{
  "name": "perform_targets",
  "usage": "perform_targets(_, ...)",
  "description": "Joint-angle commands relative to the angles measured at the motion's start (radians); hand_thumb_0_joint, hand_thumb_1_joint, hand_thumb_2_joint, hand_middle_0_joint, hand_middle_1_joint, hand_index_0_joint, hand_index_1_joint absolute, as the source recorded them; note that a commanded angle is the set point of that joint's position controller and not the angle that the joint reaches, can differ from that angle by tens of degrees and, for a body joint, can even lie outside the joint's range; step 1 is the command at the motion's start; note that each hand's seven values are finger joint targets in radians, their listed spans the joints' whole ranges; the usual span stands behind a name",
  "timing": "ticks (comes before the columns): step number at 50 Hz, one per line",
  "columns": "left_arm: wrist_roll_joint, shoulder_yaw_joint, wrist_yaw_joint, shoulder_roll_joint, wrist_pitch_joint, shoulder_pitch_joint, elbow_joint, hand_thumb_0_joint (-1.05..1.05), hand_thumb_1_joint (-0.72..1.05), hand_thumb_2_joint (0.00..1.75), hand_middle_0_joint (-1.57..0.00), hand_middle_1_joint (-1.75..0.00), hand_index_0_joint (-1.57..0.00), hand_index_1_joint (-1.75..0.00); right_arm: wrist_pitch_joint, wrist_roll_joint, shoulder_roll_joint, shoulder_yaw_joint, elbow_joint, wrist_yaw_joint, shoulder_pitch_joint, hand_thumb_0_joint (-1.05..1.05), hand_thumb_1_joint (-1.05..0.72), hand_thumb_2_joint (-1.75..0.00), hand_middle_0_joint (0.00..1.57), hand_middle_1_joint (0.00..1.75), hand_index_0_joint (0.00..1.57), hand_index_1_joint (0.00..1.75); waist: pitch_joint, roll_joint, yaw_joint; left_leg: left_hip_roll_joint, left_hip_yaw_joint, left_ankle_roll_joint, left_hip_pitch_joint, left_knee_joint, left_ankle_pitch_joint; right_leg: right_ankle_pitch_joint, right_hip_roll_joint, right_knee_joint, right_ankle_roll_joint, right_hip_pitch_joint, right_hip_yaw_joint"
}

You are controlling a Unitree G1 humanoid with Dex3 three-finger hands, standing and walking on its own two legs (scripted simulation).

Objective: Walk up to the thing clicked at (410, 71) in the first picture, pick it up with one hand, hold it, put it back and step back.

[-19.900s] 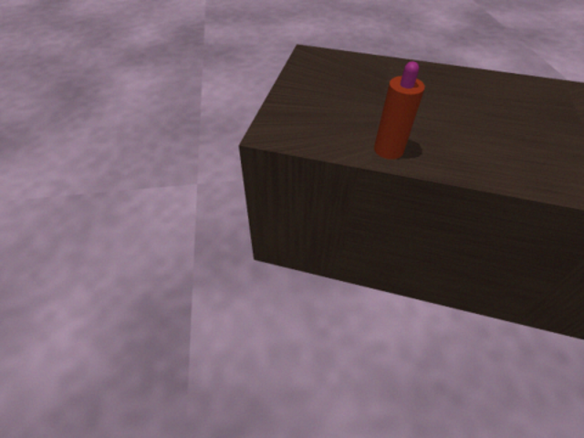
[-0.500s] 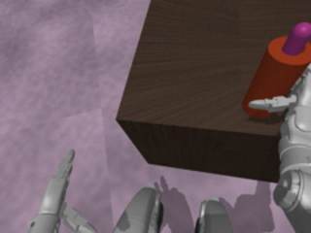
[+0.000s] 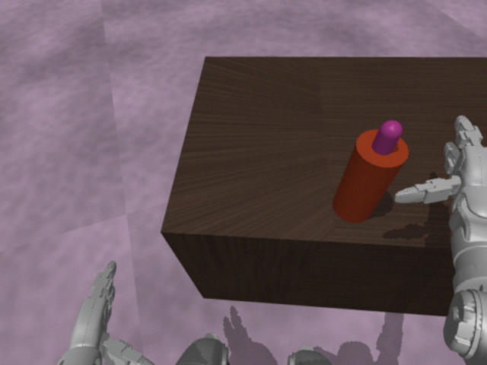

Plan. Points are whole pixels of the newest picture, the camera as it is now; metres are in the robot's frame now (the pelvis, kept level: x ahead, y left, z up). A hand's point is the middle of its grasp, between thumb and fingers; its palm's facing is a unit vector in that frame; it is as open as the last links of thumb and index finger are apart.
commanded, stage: sink last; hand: right
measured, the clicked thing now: (369, 172) +0.46 -0.18 +0.01
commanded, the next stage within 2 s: home in 1.08 s
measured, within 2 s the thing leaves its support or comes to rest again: neither
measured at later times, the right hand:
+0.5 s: hand (473, 246) +0.30 -0.29 +0.05, palm faces +0.33 +0.88 -0.34, open 17.0 cm
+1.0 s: hand (445, 347) +0.17 -0.22 +0.05, palm faces +0.30 +0.90 -0.32, open 17.1 cm
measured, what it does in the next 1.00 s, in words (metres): stands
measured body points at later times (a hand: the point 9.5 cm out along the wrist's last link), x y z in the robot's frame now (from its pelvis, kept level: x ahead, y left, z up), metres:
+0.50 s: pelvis +0.03 +0.00 +0.03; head +0.04 +0.01 +0.48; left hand +0.18 +0.25 -0.02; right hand +0.28 -0.34 +0.07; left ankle +0.03 +0.13 -0.68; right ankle +0.01 -0.10 -0.69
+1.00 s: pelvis +0.01 +0.03 +0.04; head +0.01 +0.05 +0.49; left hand +0.17 +0.29 -0.03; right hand +0.15 -0.26 +0.07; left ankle +0.03 +0.13 -0.69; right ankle +0.01 -0.10 -0.69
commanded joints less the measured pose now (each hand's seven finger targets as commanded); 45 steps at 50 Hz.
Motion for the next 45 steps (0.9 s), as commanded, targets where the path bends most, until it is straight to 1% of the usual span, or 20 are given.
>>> perform_targets(1,-0.015,0.08,0.005,0.158,-0.013,0.105,-0.129,0.0,-0.51,0.05,-0.06,-0.06,-0.06,-0.06,0.008,-0.03,-0.429,-0.072,-0.354,-0.07,-0.377,0.0,0.48,-0.04,0.06,0.05,0.06,0.05,-0.365,-0.138,-0.041,-0.03,0.008,0.037,0.237,-0.154,0.257,0.359,0.023,-0.214,0.03,0.335,0.015)
perform_targets(4,-0.016,0.081,0.008,0.167,-0.008,0.036,-0.112,0.0,-0.27,0.19,-0.11,-0.12,-0.12,-0.11,0.017,-0.04,-0.513,-0.121,-0.414,-0.124,-0.377,0.0,0.43,-0.13,0.07,0.07,0.07,0.07,-0.38,-0.177,-0.065,-0.025,0.006,0.042,0.3,-0.173,0.286,0.394,0.024,-0.23,0.034,0.368,0.013)
perform_targets(5,-0.019,0.045,0.007,0.141,-0.014,-0.031,-0.141,0.0,-0.35,0.11,-0.06,-0.06,-0.06,-0.07,0.02,-0.042,-0.505,-0.125,-0.423,-0.138,-0.354,0.0,0.43,-0.08,0.06,0.05,0.06,0.05,-0.394,-0.18,-0.09,-0.024,0.002,0.042,0.334,-0.182,0.299,0.405,0.024,-0.24,0.033,0.373,0.008)
perform_targets(8,-0.014,0.053,0.017,0.142,-0.025,-0.057,-0.08,0.0,-0.56,0.09,-0.06,-0.05,-0.05,-0.07,0.036,-0.038,-0.329,-0.043,-0.303,-0.158,-0.236,0.0,0.49,-0.07,0.06,0.05,0.06,0.05,-0.299,-0.151,-0.064,-0.028,0.008,0.046,0.304,-0.206,0.296,0.407,0.013,-0.267,0.036,0.369,0.008)
perform_targets(12,-0.017,0.08,0.018,0.169,-0.025,-0.01,-0.033,0.0,-0.57,0.1,-0.06,-0.05,-0.04,-0.07,0.058,-0.034,-0.273,0.001,-0.344,-0.156,-0.184,0.0,0.5,-0.07,0.06,0.05,0.06,0.05,-0.333,-0.15,-0.066,-0.029,0.02,0.046,0.324,-0.23,0.341,0.526,0.002,-0.272,0.04,0.466,0.008)
perform_targets(13,-0.021,0.06,0.015,0.141,-0.027,-0.015,-0.009,0.0,-0.57,0.1,-0.06,-0.05,-0.04,-0.07,0.065,-0.027,-0.223,0.025,-0.348,-0.152,-0.119,0.0,0.5,-0.07,0.06,0.05,0.06,0.05,-0.317,-0.15,-0.078,-0.035,0.03,0.049,0.321,-0.227,0.337,0.57,-0.003,-0.281,0.046,0.477,0.019)
perform_targets(15,-0.032,0.061,0.011,0.14,-0.026,-0.01,0.006,0.0,-0.56,0.1,-0.06,-0.06,-0.04,-0.07,0.094,-0.013,-0.196,0.009,-0.294,-0.147,0.112,0.0,0.47,-0.07,0.06,0.05,0.06,0.05,-0.233,-0.084,-0.096,-0.038,0.04,0.046,0.311,-0.243,0.316,0.556,-0.005,-0.3,0.041,0.449,0.019)
perform_targets(17,-0.037,0.104,0.015,0.185,-0.017,0.01,-0.015,0.0,-0.54,0.1,-0.06,-0.05,-0.04,-0.07,0.107,0.001,-0.216,-0.026,-0.372,-0.146,0.28,0.0,0.46,-0.07,0.06,0.05,0.06,0.05,-0.198,-0.004,-0.102,-0.039,0.048,0.041,0.347,-0.256,0.322,0.527,-0.005,-0.325,0.036,0.425,0.017)
perform_targets(19,-0.045,0.096,0.013,0.165,-0.014,0.016,-0.04,0.0,-0.5,0.1,-0.06,-0.05,-0.04,-0.07,0.107,0.019,-0.162,0.028,-0.606,-0.132,0.28,0.0,0.42,-0.07,0.06,0.05,0.06,0.05,-0.214,-0.032,-0.109,-0.035,0.046,0.041,0.381,-0.267,0.319,0.516,0.0,-0.346,0.035,0.451,0.01)
perform_targets(21,-0.053,0.103,0.017,0.161,-0.007,0.019,-0.084,0.0,-0.5,0.09,-0.06,-0.05,-0.05,-0.06,0.11,0.035,-0.184,-0.013,-0.782,-0.141,0.483,0.0,0.43,-0.07,0.06,0.05,0.06,0.05,-0.183,-0.016,-0.14,-0.025,0.041,0.04,0.435,-0.29,0.344,0.5,0.015,-0.364,0.027,0.435,-0.005)
perform_targets(23,-0.059,0.097,0.021,0.134,-0.002,0.023,-0.045,0.0,-0.45,0.1,-0.05,-0.04,-0.04,-0.05,0.116,0.047,-0.128,0.027,-0.895,-0.148,0.553,0.0,0.41,-0.08,0.06,0.05,0.06,0.05,-0.143,-0.034,-0.127,-0.023,0.037,0.039,0.434,-0.296,0.344,0.479,0.014,-0.381,0.025,0.435,-0.008)
perform_targets(26,-0.055,0.123,0.037,0.133,-0.007,0.004,0.017,0.0,-0.46,0.1,-0.05,-0.04,-0.04,-0.06,0.123,0.054,-0.113,0.022,-1.072,-0.17,0.644,0.0,0.43,-0.08,0.06,0.05,0.06,0.05,-0.084,-0.112,-0.127,-0.017,0.027,0.04,0.422,-0.314,0.314,0.439,0.016,-0.399,0.024,0.444,-0.012)
perform_targets(28,-0.048,0.123,0.047,0.134,-0.017,-0.031,0.043,0.0,-0.41,0.12,-0.05,-0.04,-0.04,-0.06,0.128,0.057,-0.063,0.069,-1.197,-0.176,0.635,0.0,0.41,-0.08,0.06,0.05,0.05,0.05,-0.07,-0.17,-0.112,-0.018,0.026,0.043,0.407,-0.317,0.272,0.395,0.01,-0.415,0.027,0.459,-0.006)
perform_targets(29,-0.044,0.145,0.056,0.155,-0.023,-0.037,0.044,0.0,-0.46,0.11,-0.05,-0.05,-0.04,-0.06,0.129,0.053,-0.07,0.048,-1.221,-0.186,0.685,0.0,0.44,-0.08,0.06,0.05,0.05,0.05,-0.084,-0.161,-0.111,-0.022,0.031,0.045,0.413,-0.313,0.265,0.406,0.002,-0.417,0.031,0.475,0.006)
perform_targets(31,-0.037,0.128,0.064,0.128,-0.031,-0.05,0.063,0.0,-0.5,0.09,-0.06,-0.05,-0.04,-0.06,0.126,0.051,-0.037,0.073,-1.318,-0.194,0.772,0.0,0.46,-0.07,0.06,0.05,0.05,0.05,-0.087,-0.171,-0.118,-0.015,0.026,0.043,0.433,-0.318,0.264,0.378,0.01,-0.414,0.027,0.479,-0.001)
perform_targets(32,-0.032,0.126,0.071,0.126,-0.035,-0.061,0.082,0.0,-0.48,0.09,-0.05,-0.05,-0.04,-0.06,0.134,0.049,-0.023,0.058,-1.252,-0.198,0.871,0.0,0.46,-0.07,0.06,0.05,0.05,0.05,-0.058,-0.114,-0.124,-0.016,0.03,0.037,0.44,-0.328,0.258,0.355,0.013,-0.412,0.019,0.45,0.001)
perform_targets(34,-0.027,0.102,0.072,0.094,-0.044,-0.055,0.074,0.0,-0.51,0.09,-0.06,-0.06,-0.05,-0.07,0.141,0.049,0.063,0.127,-1.254,-0.19,1.003,0.0,0.45,-0.07,0.06,0.05,0.05,0.05,-0.051,-0.052,-0.118,-0.012,0.03,0.027,0.456,-0.329,0.278,0.352,0.021,-0.396,0.007,0.436,-0.008)
perform_targets(38,-0.019,0.059,0.07,0.058,-0.056,-0.064,0.048,0.0,-0.44,0.09,-0.05,-0.06,-0.05,-0.06,0.126,0.042,0.098,0.157,-1.329,-0.181,1.122,0.0,0.43,-0.07,0.05,0.05,0.05,0.05,-0.02,-0.006,-0.143,-0.004,0.03,0.021,0.455,-0.337,0.224,0.292,0.033,-0.398,-0.002,0.397,-0.017)
perform_targets(40,-0.018,0.102,0.075,0.098,-0.059,-0.044,0.039,0.0,-0.42,0.1,-0.05,-0.06,-0.05,-0.06,0.13,0.04,0.102,0.154,-1.277,-0.177,1.121,0.0,0.42,-0.08,0.05,0.05,0.05,0.05,0.038,0.034,-0.109,-0.001,0.028,0.013,0.409,-0.356,0.149,0.207,0.036,-0.409,-0.008,0.373,-0.019)
perform_targets(45,-0.015,0.208,0.095,0.174,-0.071,-0.048,0.084,0.0,-0.53,0.06,-0.06,-0.06,-0.06,-0.06,0.112,0.042,0.062,0.095,-1.279,-0.174,1.043,0.0,0.49,-0.06,0.05,0.05,0.05,0.05,0.116,0.067,-0.099,0.026,-0.009,0.01,0.333,-0.416,-0.016,0.098,0.043,-0.416,-0.006,0.396,-0.018)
